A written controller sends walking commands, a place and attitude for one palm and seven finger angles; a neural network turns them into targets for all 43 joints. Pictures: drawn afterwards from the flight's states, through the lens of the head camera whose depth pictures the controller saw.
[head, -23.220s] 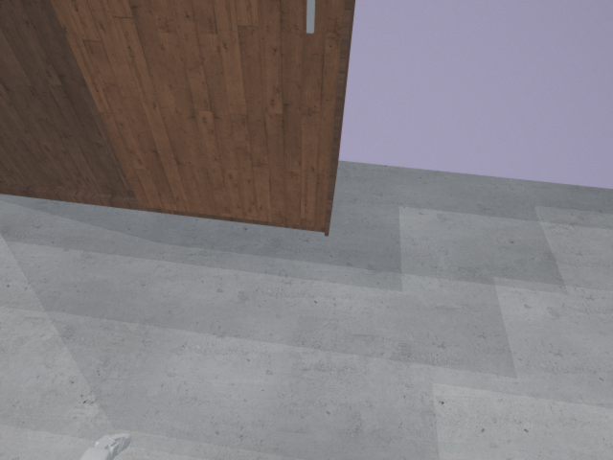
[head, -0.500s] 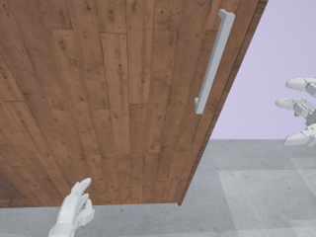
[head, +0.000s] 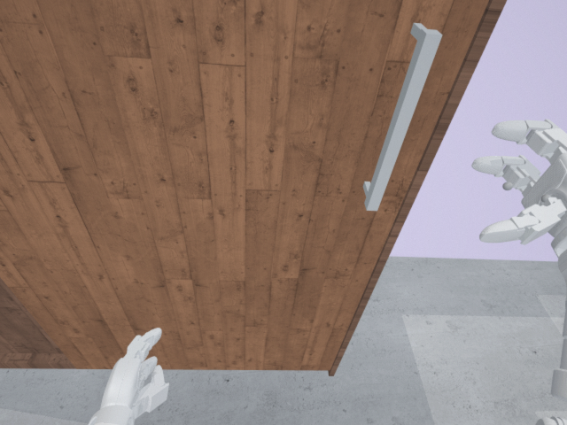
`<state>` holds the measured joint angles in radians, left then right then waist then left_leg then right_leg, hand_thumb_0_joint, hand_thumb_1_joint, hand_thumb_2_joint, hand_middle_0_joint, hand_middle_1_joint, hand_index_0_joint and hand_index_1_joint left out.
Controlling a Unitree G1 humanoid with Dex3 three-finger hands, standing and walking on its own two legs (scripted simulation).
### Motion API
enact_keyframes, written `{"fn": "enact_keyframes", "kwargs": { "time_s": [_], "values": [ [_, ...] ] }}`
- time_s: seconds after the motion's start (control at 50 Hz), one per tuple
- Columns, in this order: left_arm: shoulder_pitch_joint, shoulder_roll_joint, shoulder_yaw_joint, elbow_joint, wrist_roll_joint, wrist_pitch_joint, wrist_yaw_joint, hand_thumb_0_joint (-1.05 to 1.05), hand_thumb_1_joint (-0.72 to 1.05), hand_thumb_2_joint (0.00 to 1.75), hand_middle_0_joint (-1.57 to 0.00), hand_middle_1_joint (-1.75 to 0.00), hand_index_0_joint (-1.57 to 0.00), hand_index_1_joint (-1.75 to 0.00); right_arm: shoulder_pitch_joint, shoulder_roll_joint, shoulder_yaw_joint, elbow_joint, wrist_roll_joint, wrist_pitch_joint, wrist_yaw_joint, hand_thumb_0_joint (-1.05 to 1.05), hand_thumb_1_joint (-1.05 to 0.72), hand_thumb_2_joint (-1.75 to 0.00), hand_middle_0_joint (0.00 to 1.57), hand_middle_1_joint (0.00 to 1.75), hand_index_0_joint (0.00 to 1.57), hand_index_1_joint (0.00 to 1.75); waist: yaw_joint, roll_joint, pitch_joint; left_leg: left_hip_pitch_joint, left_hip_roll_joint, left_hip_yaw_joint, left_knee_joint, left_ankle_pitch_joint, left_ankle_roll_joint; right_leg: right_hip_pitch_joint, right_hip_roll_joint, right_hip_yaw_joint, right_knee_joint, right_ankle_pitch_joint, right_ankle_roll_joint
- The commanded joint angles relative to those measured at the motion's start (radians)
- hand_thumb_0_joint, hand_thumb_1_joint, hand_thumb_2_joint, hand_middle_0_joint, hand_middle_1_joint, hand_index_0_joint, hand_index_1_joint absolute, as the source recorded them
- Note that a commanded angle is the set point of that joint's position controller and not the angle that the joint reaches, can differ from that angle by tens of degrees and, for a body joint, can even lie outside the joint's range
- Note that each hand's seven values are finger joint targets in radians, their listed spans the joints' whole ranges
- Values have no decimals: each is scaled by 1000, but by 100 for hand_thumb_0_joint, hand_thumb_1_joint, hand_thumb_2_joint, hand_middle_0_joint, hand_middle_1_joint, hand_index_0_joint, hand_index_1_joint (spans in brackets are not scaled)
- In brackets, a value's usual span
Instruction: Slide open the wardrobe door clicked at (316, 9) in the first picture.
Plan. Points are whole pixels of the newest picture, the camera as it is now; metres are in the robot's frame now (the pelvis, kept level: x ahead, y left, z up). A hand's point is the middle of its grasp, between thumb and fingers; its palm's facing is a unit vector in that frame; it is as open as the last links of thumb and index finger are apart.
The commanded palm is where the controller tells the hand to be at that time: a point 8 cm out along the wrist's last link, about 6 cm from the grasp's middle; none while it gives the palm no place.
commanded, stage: move the hooked fingers beside the handle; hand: right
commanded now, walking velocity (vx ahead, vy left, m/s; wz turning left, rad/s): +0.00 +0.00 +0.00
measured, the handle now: (391, 129) +0.46 -0.14 +0.23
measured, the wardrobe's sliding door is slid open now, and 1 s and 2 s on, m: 0.00 0.00 0.00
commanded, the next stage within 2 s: none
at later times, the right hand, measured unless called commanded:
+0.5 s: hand (464, 167) +0.37 -0.21 +0.24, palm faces +0.03 +1.00 -0.06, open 14.0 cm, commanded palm +0.34 -0.26 +0.24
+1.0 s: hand (437, 147) +0.41 -0.19 +0.24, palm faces +0.01 +1.00 -0.02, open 14.0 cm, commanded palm +0.38 -0.24 +0.24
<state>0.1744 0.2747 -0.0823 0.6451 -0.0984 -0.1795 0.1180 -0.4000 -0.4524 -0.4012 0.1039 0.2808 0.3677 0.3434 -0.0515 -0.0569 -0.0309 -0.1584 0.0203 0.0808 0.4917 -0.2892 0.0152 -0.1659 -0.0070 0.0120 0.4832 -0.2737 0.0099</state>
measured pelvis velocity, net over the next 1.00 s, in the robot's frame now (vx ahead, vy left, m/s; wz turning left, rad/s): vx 0.00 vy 0.00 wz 0.03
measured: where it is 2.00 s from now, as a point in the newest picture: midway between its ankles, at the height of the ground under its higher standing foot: outside the picture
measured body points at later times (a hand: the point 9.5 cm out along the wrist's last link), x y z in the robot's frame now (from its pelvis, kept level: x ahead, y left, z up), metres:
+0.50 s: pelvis +0.00 +0.00 +0.00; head -0.02 +0.03 +0.45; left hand +0.17 +0.24 -0.08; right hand +0.36 -0.26 +0.24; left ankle -0.01 +0.11 -0.74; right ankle -0.01 -0.13 -0.74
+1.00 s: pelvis +0.00 +0.00 +0.00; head -0.02 +0.02 +0.45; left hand +0.14 +0.25 -0.09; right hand +0.40 -0.24 +0.24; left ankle -0.01 +0.11 -0.74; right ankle -0.01 -0.13 -0.74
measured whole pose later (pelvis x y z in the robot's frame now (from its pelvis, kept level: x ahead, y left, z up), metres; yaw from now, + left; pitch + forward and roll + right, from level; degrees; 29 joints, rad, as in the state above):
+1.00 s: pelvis +0.00 +0.00 +0.00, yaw +1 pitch -1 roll +0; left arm 0.24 0.27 -0.06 0.67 -0.10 -0.11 0.10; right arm -0.70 -0.41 -0.30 0.51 0.20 0.29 0.22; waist 0.01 -0.05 -0.05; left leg -0.20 0.01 0.06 0.47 -0.27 0.02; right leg -0.19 -0.02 -0.01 0.45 -0.26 0.01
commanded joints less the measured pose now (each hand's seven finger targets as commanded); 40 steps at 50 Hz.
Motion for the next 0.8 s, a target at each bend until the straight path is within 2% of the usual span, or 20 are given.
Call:
{"fn": "enact_keyframes", "kwargs": {
  "time_s": [0.0,0.02,0.06,0.14,0.16,0.18,0.2,0.28,0.3,0.36,0.44,0.46,0.48,0.5,0.56,0.6,0.64,0.66,0.72,0.78],
  "values": [
    [-155,104,36,-156,1,-49,2,0,90,90,-20,-30,-20,-30,-423,-274,-60,-73,3,-24,-28,0,50,-30,30,120,30,120,11,-11,-173,-22,9,-23,-69,283,2,78,14,20,-50,226,-39],
    [-152,107,36,-150,-1,-41,2,0,90,90,-20,-30,-20,-30,-419,-275,-54,-18,-1,-5,-27,0,50,-30,30,120,30,120,17,16,-141,-40,9,-25,-77,261,-1,59,12,18,-51,202,-42],
    [-146,118,42,-155,-3,-31,0,0,90,90,-20,-30,-20,-30,-418,-279,-44,21,-7,11,-25,0,50,-30,30,120,30,120,16,72,-145,-34,8,-28,-82,250,-3,42,11,19,-48,195,-45],
    [-154,103,43,-188,3,-32,-6,0,90,90,-20,-30,-20,-30,-520,-282,-41,-115,-10,-41,-28,0,50,-30,30,120,30,120,17,6,-290,24,14,-34,-51,342,4,117,17,16,-32,276,-48],
    [-149,101,43,-189,5,-31,-9,0,90,90,-20,-30,-20,-30,-503,-317,-72,-137,-8,-62,-33,0,50,-30,30,120,30,120,10,6,-309,48,13,-37,-50,364,6,118,13,14,-26,297,-46],
    [-152,98,41,-194,5,-31,-8,0,90,90,-20,-30,-20,-30,-522,-301,-66,-153,-5,-80,-33,0,50,-30,30,120,30,120,15,1,-329,57,12,-39,-46,378,5,126,15,9,-27,305,-47],
    [-153,94,39,-189,5,-32,-6,0,90,90,-20,-30,-20,-30,-536,-286,-58,-129,0,-91,-36,0,50,-30,30,120,30,120,18,24,-301,43,12,-36,-49,363,3,116,15,11,-29,283,-47],
    [-138,104,42,-161,2,-31,-1,0,90,90,-20,-30,-20,-30,-576,-258,-28,-23,-7,-86,-54,0,50,-30,30,120,30,120,31,12,-208,-17,10,-38,-74,281,2,87,10,11,-46,215,-47],
    [-129,108,44,-153,2,-28,1,0,90,90,-20,-30,-20,-30,-563,-276,-41,23,-16,-74,-61,0,50,-30,30,120,30,120,29,31,-196,-20,9,-36,-74,270,2,73,10,12,-48,207,-46],
    [-122,110,47,-154,1,-18,-3,0,90,90,-20,-30,-20,-30,-571,-232,17,35,-33,-53,-71,0,50,-30,30,120,30,120,32,4,-202,-18,12,-37,-75,271,5,71,10,9,-49,214,-45],
    [-121,103,50,-168,4,-16,-6,0,90,90,-20,-30,-20,-30,-623,-230,11,-22,-30,-75,-78,0,50,-30,30,120,30,120,34,15,-280,17,11,-36,-61,326,7,106,10,9,-42,259,-48],
    [-119,103,50,-169,6,-17,-8,0,90,90,-20,-30,-20,-30,-616,-217,23,-38,-24,-89,-78,0,50,-30,30,120,30,120,35,57,-291,29,9,-32,-58,340,6,108,7,13,-40,276,-50],
    [-122,103,53,-171,7,-20,-8,0,90,90,-20,-30,-20,-30,-626,-233,-3,-57,-20,-102,-80,0,50,-30,30,120,30,120,29,33,-316,41,10,-39,-55,367,6,122,9,8,-38,293,-51],
    [-117,102,50,-166,7,-18,-7,0,90,90,-20,-30,-20,-30,-625,-229,0,-31,-21,-107,-83,0,50,-30,30,120,30,120,31,54,-311,41,8,-34,-52,360,6,115,9,9,-42,287,-50],
    [-109,103,49,-144,5,-12,-5,0,90,90,-20,-30,-20,-30,-661,-198,33,40,-27,-102,-101,0,50,-30,30,120,30,120,40,32,-236,-8,7,-38,-72,294,6,92,6,7,-52,233,-48],
    [-98,110,52,-133,6,-7,-2,0,90,90,-20,-30,-20,-30,-673,-230,9,107,-41,-84,-123,0,50,-30,30,120,30,120,41,40,-204,-23,7,-41,-82,259,3,64,7,7,-60,200,-48],
    [-90,109,51,-130,4,3,-1,0,90,90,-20,-30,-20,-30,-686,-209,36,150,-54,-70,-135,0,50,-30,30,120,30,120,48,43,-191,-32,9,-42,-87,239,3,50,7,3,-64,183,-48],
    [-85,112,56,-127,5,8,-3,0,90,90,-20,-30,-20,-30,-690,-222,34,160,-61,-72,-140,0,50,-30,30,120,30,120,47,60,-201,-25,8,-44,-90,239,2,51,4,1,-61,187,-50],
    [-82,104,56,-143,8,5,-5,0,90,90,-20,-30,-20,-30,-762,-230,33,104,-68,-106,-145,0,50,-30,30,120,30,120,48,4,-285,17,11,-48,-72,308,9,92,7,1,-54,247,-51],
    [-70,103,58,-141,11,3,-6,0,90,90,-20,-30,-20,-30,-791,-210,44,97,-56,-150,-135,0,50,-30,30,120,30,120,58,41,-331,48,7,-47,-66,364,8,116,4,-1,-47,287,-54]
  ]
}}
